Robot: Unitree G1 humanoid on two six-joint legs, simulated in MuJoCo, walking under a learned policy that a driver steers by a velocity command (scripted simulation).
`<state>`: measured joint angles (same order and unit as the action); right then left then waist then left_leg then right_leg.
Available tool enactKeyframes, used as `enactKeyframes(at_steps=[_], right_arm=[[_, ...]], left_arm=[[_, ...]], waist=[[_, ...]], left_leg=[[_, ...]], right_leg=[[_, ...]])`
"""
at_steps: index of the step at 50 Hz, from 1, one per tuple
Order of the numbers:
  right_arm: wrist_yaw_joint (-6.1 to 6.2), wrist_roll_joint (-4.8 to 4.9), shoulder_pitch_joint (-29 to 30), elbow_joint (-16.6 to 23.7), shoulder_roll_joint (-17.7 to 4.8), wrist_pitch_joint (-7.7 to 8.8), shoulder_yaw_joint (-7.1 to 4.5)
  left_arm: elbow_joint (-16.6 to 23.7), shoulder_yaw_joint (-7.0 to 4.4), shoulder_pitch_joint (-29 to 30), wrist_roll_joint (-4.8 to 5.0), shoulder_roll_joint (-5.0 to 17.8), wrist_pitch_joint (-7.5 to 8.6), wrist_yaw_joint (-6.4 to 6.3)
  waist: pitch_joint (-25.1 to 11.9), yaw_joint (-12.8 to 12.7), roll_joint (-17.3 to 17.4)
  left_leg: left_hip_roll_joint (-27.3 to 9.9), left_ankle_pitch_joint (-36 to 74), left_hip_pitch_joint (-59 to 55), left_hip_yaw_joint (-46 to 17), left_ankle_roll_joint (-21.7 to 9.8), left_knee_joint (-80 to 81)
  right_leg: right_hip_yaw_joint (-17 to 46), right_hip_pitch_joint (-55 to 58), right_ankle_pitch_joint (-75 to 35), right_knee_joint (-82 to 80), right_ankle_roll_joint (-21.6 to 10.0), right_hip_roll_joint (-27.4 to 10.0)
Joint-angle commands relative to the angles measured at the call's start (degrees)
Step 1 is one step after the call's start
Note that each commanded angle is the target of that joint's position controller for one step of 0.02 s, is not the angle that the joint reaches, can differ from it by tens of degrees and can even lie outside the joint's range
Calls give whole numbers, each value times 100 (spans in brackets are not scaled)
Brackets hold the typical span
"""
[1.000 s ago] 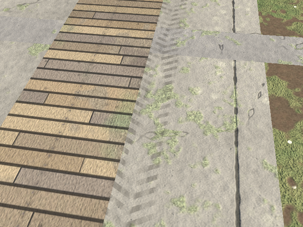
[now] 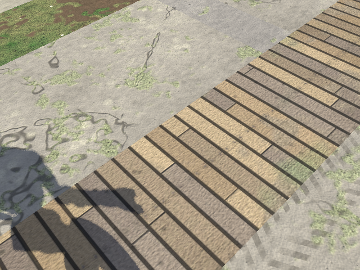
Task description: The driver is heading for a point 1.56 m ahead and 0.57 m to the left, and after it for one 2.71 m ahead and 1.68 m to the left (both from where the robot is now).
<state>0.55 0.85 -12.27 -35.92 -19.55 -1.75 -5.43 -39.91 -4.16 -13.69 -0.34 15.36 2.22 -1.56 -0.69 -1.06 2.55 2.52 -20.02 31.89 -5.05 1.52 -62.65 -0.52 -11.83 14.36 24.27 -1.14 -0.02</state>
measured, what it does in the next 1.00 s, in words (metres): walks ahead, turning left: left foot, then right foot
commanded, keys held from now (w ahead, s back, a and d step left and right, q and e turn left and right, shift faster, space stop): w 0.46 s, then w+q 0.54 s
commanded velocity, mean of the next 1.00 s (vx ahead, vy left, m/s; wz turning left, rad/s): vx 0.45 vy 0.00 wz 0.32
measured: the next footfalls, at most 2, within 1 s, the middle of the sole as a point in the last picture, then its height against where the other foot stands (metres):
left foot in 0.28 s outside the picture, level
right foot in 0.76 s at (205, 267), level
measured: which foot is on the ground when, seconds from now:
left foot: up 0.00-0.26, down 0.28-0.76, up 0.78-1.00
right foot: down 0.00-0.28, up 0.30-0.74, down 0.76-1.00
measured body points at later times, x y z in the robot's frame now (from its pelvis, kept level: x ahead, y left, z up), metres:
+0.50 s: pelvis +0.17 +0.09 +0.00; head +0.19 +0.11 +0.45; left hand +0.29 +0.37 -0.11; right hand +0.25 -0.18 -0.10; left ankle +0.12 +0.17 -0.74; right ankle +0.24 -0.07 -0.66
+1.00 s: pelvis +0.45 +0.08 +0.00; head +0.47 +0.09 +0.45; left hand +0.45 +0.37 -0.11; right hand +0.65 -0.16 -0.10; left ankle +0.44 +0.24 -0.66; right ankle +0.48 -0.02 -0.74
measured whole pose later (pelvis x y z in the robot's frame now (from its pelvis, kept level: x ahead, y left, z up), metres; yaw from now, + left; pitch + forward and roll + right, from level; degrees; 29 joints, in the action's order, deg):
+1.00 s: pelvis +0.45 +0.08 +0.00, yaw +18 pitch +0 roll -2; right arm 0.8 1.6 -14.4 -40.9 -18.3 0.7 -4.4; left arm -45.2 -3.8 -14.8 -0.6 15.4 5.9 1.0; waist 2.8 -1.5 2.7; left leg -5.4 -15.7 35.3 -3.6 -0.1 -64.0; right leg -7.6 -9.6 10.0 19.2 -2.3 1.6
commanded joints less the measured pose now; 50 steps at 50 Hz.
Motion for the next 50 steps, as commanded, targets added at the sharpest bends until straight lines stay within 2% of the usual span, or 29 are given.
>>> enactKeyframes(at_steps=[1,6,10,12,13,14,15,16,17,18,19,20,23,25,28,31,35,36,37,38,39,40,41,42,43,44,45,47,50], right_arm=[[-57,13,490,505,-205,198,-39],[-153,-8,794,532,30,378,111],[-242,65,799,519,-79,442,120],[-242,77,290,342,-161,458,64],[-196,89,-299,154,-356,450,-48],[-136,67,-1124,-2,-661,448,-174],[-79,-59,-1551,18,-1403,441,-278],[-129,-36,-1670,-16,-1126,530,-214],[-161,-29,-1343,-23,-769,590,-78],[-179,-45,-1067,-10,-508,619,6],[-189,-67,-776,9,-361,617,63],[-189,-104,-587,24,-262,627,103],[-146,-91,-520,-88,-288,696,99],[-106,-50,-665,-236,-338,694,87],[-25,-4,-932,-440,-469,641,51],[14,55,-1266,-631,-588,609,13],[71,69,-1357,-778,-647,511,-42],[74,52,-1328,-783,-683,477,-60],[71,23,-1266,-774,-671,445,-51],[68,-33,-1178,-686,-549,426,8],[63,-188,-1480,-511,-77,456,156],[30,69,-2206,-476,303,541,268],[38,224,-1671,-562,-386,541,99],[47,237,-1052,-409,-593,518,32],[61,152,-810,-374,-500,492,43],[48,87,-762,-348,-392,459,27],[27,101,-882,-373,-267,395,28],[24,111,-864,-349,-57,280,53],[16,34,-470,-149,-5,238,78]], left_arm=[[288,-173,-141,-7,791,158,-31],[126,-234,-270,85,1048,203,74],[-52,-275,-502,218,1246,181,184],[-126,-244,-454,273,1218,129,216],[-175,-168,-502,229,1049,131,223],[-137,-32,-439,141,698,162,234],[252,140,-452,12,184,272,232],[276,17,-272,163,707,378,188],[326,-67,-100,293,975,420,211],[289,-48,17,274,930,426,221],[251,-42,82,167,855,420,225],[231,-55,55,116,820,389,251],[128,-5,1,73,608,272,300],[266,41,419,15,506,264,279],[472,135,1175,42,317,338,335],[631,141,1743,96,364,399,431],[691,51,1760,92,611,470,478],[654,2,1540,89,710,481,458],[523,-97,962,88,875,484,408],[361,-200,64,53,1105,475,344],[288,-297,-852,-33,1567,431,277],[196,-272,-917,-47,1572,383,343],[245,-141,-677,15,962,354,312],[230,-71,-323,57,737,332,273],[198,-30,-31,18,631,334,275],[148,-18,171,-38,534,352,276],[112,-22,301,-78,506,390,268],[6,-58,414,-34,511,476,260],[-161,-143,340,-10,723,516,228]], waist=[[260,-208,-980],[338,-272,-1070],[402,-267,-1131],[318,89,-963],[49,382,-794],[-511,798,-251],[-967,707,1514],[-1071,880,1073],[-468,717,840],[-149,599,625],[82,458,408],[211,299,413],[237,114,246],[358,174,52],[482,393,118],[587,546,88],[504,366,262],[345,240,356],[-53,-81,393],[-775,-527,355],[-1859,-650,-681],[-2657,-276,-2303],[-1779,-427,-1445],[-876,-416,-982],[-419,-238,-571],[-173,-58,-642],[-100,93,-828],[80,191,-817],[308,167,-621]], left_leg=[[-319,493,1291,19,121,-108],[-510,790,393,435,77,1689],[-446,490,-583,673,-133,2663],[-270,813,-1590,861,-348,3339],[-135,798,-2526,873,-485,3499],[-719,656,-3702,98,-696,3687],[-2254,-13,-4996,-2631,-1515,4298],[-2528,-884,-4707,-3760,-2004,4849],[-2377,-1037,-4357,-3093,-1864,4871],[-2072,-770,-3897,-2420,-1700,4916],[-1838,-264,-3459,-1973,-1585,5033],[-1660,372,-3084,-1591,-1495,5162],[-1474,1781,-2780,-860,-1486,5394],[-1358,2314,-2686,-606,-1473,5434],[-1158,2328,-2512,-331,-1336,5451],[-1307,2070,-2636,-512,-1307,5336],[-1554,2533,-3216,-848,-1116,4790],[-1512,3145,-3272,-860,-1055,4477],[-1303,3960,-3160,-735,-936,3803],[-994,3769,-2517,-569,-742,2622],[-369,1632,-1017,-295,-486,618],[162,-1503,506,-443,-261,-895],[-235,-1169,1013,-601,-241,-1389],[-472,-613,1163,-319,-241,-1317],[-699,-206,908,-213,-227,-1121],[-863,39,639,-223,-227,-858],[-985,178,302,-223,-226,-730],[-1045,275,240,-133,-193,-546],[-1113,891,642,-163,-112,104]], right_leg=[[1445,747,1230,-1528,-855,-1367],[816,481,347,-1620,-925,-1369],[733,216,295,-1395,-965,-1552],[638,-91,163,-997,-851,-1556],[415,-382,-502,-328,-700,-1356],[-115,-932,-609,1221,-371,-925],[-467,-2935,1330,3488,108,-127],[339,-3574,1776,4535,127,-76],[432,-3959,1336,4804,-2,-404],[372,-3883,772,4669,-81,-608],[371,-3717,362,4381,-71,-721],[398,-3423,48,4136,-43,-818],[268,-3181,-564,3689,135,-779],[226,-3181,-991,2922,263,-700],[123,-2721,-1819,1564,317,-429],[171,-2406,-2119,873,277,-234],[309,-1989,-1607,409,38,-127],[213,-1573,-1319,386,-50,-28],[38,-665,-1235,269,-207,104],[250,849,-1359,502,-446,-239],[1704,2897,-1241,828,-896,-1569],[4354,3912,410,-274,-1550,-2527],[4042,3242,1279,-669,-1273,-2283],[3053,2339,1024,-760,-1065,-2119],[2409,1494,282,-905,-1007,-1888],[1910,906,-181,-1067,-985,-1692],[1506,522,-380,-1258,-955,-1556],[977,178,-759,-1544,-1031,-1528],[419,239,-1243,-1751,-1107,-1584]])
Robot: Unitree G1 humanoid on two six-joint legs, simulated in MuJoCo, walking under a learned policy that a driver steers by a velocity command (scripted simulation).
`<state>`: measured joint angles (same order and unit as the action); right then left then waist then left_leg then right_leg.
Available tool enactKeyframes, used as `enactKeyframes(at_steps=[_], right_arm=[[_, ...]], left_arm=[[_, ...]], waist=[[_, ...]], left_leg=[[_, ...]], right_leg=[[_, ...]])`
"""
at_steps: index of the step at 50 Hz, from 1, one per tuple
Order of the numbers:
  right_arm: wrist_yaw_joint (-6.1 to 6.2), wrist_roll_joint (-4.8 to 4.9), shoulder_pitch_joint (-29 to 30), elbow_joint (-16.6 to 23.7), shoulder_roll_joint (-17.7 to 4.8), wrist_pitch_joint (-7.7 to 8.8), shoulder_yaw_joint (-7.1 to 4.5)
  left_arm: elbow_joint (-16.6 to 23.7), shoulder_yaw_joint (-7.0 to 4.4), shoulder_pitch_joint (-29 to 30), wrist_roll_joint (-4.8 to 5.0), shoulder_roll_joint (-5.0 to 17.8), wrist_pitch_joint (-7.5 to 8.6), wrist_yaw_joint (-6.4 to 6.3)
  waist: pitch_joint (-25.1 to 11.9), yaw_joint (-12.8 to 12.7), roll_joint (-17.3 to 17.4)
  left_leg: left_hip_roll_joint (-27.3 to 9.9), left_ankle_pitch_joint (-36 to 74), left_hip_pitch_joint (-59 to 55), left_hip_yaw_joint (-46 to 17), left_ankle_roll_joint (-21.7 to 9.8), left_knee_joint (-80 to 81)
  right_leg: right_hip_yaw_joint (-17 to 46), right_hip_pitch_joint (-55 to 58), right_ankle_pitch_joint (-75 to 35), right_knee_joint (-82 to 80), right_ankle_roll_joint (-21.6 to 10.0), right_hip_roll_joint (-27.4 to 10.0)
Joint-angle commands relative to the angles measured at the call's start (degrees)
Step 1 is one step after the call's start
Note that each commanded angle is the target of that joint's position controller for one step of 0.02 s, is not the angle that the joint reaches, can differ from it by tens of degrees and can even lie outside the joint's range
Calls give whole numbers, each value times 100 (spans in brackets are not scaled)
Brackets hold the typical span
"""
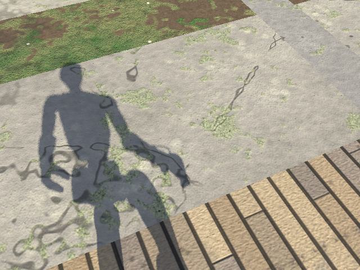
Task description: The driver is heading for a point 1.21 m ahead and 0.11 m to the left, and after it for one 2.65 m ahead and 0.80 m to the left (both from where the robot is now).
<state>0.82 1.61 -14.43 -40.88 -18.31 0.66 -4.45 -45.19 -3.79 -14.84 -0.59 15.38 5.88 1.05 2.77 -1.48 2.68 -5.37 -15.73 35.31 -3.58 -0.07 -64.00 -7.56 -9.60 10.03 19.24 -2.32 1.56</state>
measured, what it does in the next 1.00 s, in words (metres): walks ahead: left foot, then right foot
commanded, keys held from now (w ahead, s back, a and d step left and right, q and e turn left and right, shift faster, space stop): w+q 0.42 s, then w+e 0.58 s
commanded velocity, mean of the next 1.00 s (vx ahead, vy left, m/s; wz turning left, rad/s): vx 0.50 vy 0.00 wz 0.15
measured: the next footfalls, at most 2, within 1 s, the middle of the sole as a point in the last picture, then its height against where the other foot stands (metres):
left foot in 0.28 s outside the picture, level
right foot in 0.82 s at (185, 218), level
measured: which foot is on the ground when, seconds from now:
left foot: up 0.00-0.26, down 0.28-0.84, up 0.86-1.00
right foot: down 0.00-0.30, up 0.32-0.80, down 0.82-1.00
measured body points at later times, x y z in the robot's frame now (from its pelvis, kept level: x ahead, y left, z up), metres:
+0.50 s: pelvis +0.27 +0.09 +0.00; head +0.30 +0.12 +0.45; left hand +0.36 +0.40 -0.10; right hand +0.43 -0.16 -0.10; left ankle +0.27 +0.16 -0.74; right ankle +0.36 -0.08 -0.66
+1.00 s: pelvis +0.58 +0.09 -0.01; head +0.62 +0.09 +0.44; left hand +0.66 +0.38 -0.11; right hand +0.74 -0.16 -0.11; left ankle +0.51 +0.24 -0.66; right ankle +0.63 +0.03 -0.74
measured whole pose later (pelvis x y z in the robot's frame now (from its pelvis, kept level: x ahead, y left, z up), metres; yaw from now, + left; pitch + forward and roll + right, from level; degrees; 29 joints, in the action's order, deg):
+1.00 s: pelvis +0.58 +0.09 -0.01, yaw +5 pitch +1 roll +0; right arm -0.2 -0.5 -13.2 -40.4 -17.0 5.9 -1.8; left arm -40.9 -3.1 -15.0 0.5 17.0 3.6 1.9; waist 2.8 -1.1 0.9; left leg -1.6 -20.2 26.7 -3.7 0.1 -65.8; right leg 1.6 -18.0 8.6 25.4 -5.9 6.6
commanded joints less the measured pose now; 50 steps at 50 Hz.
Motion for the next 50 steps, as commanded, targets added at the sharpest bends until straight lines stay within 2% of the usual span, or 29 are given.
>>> enactKeyframes(at_steps=[1,5,8,10,12,13,14,15,16,17,18,19,20,22,24,26,31,36,39,40,41,42,43,44,45,46,47,48,50], right_arm=[[-41,-46,-143,381,-122,18,-12],[-222,-35,607,581,-31,111,62],[-318,-17,1087,822,-70,103,69],[-362,-33,1210,959,-169,84,30],[-365,-64,876,979,-391,39,-91],[-345,-56,195,826,-589,16,-222],[-267,-27,-853,525,-962,-23,-435],[-148,32,-1315,421,-1576,-62,-581],[-209,7,-1054,716,-1759,76,-521],[-280,-23,-967,723,-1173,193,-356],[-286,-53,-802,669,-979,263,-285],[-276,-48,-422,689,-834,286,-237],[-249,-75,-123,749,-656,291,-175],[-185,-152,110,813,-538,310,-115],[-127,-160,8,675,-538,360,-89],[-76,-168,-149,518,-599,381,-86],[-61,-189,-406,205,-704,426,-67],[-61,-159,-609,-129,-755,362,-108],[5,-148,-440,-142,-881,265,-153],[37,-161,-377,-114,-941,221,-166],[78,-161,-274,-68,-921,164,-142],[137,-250,-407,54,-769,180,-59],[11,-346,-1217,209,-34,331,172],[-84,-189,-712,164,-484,518,126],[-152,24,-106,387,-721,643,66],[-136,-18,228,478,-671,717,102],[-103,-154,383,515,-663,738,78],[-88,-220,303,535,-669,704,50],[-72,-268,76,509,-557,605,61]], left_arm=[[330,-196,431,12,770,136,-45],[218,-246,270,55,989,39,-90],[93,-304,3,146,1168,-70,-92],[39,-345,-61,224,1283,-160,-92],[52,-395,-1,294,1455,-240,-113],[72,-393,88,332,1466,-291,-121],[101,-312,44,292,1281,-303,-145],[301,-105,-206,14,653,-262,-143],[576,44,-283,18,416,-71,-102],[669,-96,409,244,1028,70,-43],[769,-82,637,324,1029,160,-18],[686,-67,613,200,942,194,-69],[636,-104,553,71,990,171,-97],[531,-107,318,39,927,48,-59],[416,-53,246,28,750,-62,-38],[501,7,614,54,623,-111,-37],[642,95,1340,170,497,-79,67],[869,102,1691,208,536,-47,255],[893,45,1327,156,657,-53,327],[813,-41,891,138,813,-78,305],[630,-182,103,127,1043,-100,259],[529,-307,-755,140,1434,-138,186],[537,-388,-925,193,1878,-110,192],[527,-256,-1118,235,1278,-124,176],[585,-210,-805,184,1142,-134,129],[676,-194,-474,154,1094,-146,99],[750,-157,-187,134,997,-157,82],[829,-118,-48,68,918,-152,55],[886,-117,67,95,898,-167,14]], waist=[[-20,181,-596],[153,-105,-462],[303,-260,-447],[304,-216,-494],[-65,81,-679],[-452,507,-652],[-997,1002,-466],[-1362,853,823],[-2301,499,1314],[-1952,852,417],[-1249,725,325],[-879,452,-160],[-687,254,-104],[-661,55,51],[-592,50,3],[-367,195,39],[16,570,107],[298,682,-17],[-44,413,141],[-402,182,229],[-873,-262,120],[-1510,-569,-396],[-2207,-26,-1886],[-2491,-471,-1305],[-1595,-524,-1026],[-1108,-391,-406],[-690,-192,-168],[-617,5,-309],[-532,190,-504]], left_leg=[[-316,785,339,-284,51,552],[-194,1713,107,149,-21,1909],[-131,1570,183,339,-154,2469],[0,1116,144,508,-311,2687],[392,502,-555,847,-544,2760],[682,517,-1469,1019,-716,2986],[897,759,-3064,915,-940,3207],[-381,621,-4766,-1273,-1510,3394],[-1383,-777,-5731,-4473,-2503,4475],[-1323,-877,-5559,-4074,-2150,4859],[-1133,-486,-4871,-3249,-1935,4841],[-867,152,-4083,-2616,-1728,4797],[-662,796,-3498,-2158,-1630,4849],[-527,1596,-2971,-1741,-1638,5044],[-451,2264,-2714,-1192,-1624,5179],[-362,2389,-2654,-790,-1501,5302],[-364,1576,-2791,-222,-1194,5562],[-823,1972,-3891,-2,-1098,5317],[-856,4064,-4275,261,-879,4575],[-762,5169,-4301,388,-782,3936],[-512,5727,-3998,662,-601,2791],[-302,4268,-2710,796,-362,1103],[990,-937,-166,485,101,-1036],[937,-1561,560,-418,35,-1569],[617,-1097,983,-433,-64,-1498],[374,-693,872,-339,-114,-1085],[223,-471,663,-273,-72,-581],[116,-316,271,-298,-31,-313],[55,-267,38,-210,138,169]], right_leg=[[913,106,-925,-1267,-968,-1697],[162,353,-1182,-1254,-792,-1573],[-37,888,-1241,-1147,-695,-1742],[-166,1280,-1837,-840,-597,-1842],[-371,1492,-3715,60,-465,-1815],[-547,1336,-4378,1065,-348,-1678],[-675,553,-4022,2480,-128,-1431],[-681,-1504,-325,4538,214,-876],[667,-3066,2563,5926,377,122],[1288,-3686,2130,6096,279,-221],[1196,-3804,1606,5745,152,-437],[1208,-3474,1182,5243,152,-691],[1234,-3092,895,4789,195,-834],[1157,-2643,558,4486,326,-912],[993,-2560,177,4078,483,-915],[948,-2741,-477,3436,573,-945],[818,-2589,-1968,1896,436,-749],[909,-3132,-1398,1319,75,-565],[592,-2569,-608,1247,-208,-237],[388,-1944,-395,1299,-325,0],[246,-842,-562,1126,-492,258],[1424,892,-890,1215,-844,-483],[4657,2992,226,721,-2061,-1920],[5518,3352,1175,-73,-1991,-1956],[4701,2739,1126,-210,-1701,-1834],[4118,1924,651,-254,-1531,-1613],[3662,1155,-83,-329,-1480,-1428],[3375,679,-628,-438,-1470,-1255],[3032,228,-1209,-587,-1520,-1091]])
